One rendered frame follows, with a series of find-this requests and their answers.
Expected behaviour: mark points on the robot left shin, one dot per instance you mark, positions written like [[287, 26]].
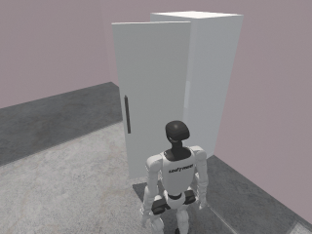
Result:
[[154, 229]]

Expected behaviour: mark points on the left robot hand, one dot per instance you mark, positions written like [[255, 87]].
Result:
[[143, 218]]

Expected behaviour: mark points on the right robot forearm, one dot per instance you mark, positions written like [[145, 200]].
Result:
[[202, 189]]

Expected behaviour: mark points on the right robot hand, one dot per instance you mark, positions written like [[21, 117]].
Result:
[[202, 200]]

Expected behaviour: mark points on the right robot upper arm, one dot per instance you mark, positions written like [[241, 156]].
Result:
[[201, 164]]

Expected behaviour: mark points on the fridge door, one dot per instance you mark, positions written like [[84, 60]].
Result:
[[151, 61]]

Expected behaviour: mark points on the left robot upper arm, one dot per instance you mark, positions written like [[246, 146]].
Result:
[[153, 165]]

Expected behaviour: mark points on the humanoid robot torso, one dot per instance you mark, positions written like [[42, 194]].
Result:
[[176, 176]]

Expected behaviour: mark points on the left robot forearm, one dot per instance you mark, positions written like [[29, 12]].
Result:
[[147, 203]]

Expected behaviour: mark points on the handle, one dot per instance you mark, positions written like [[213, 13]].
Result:
[[127, 114]]

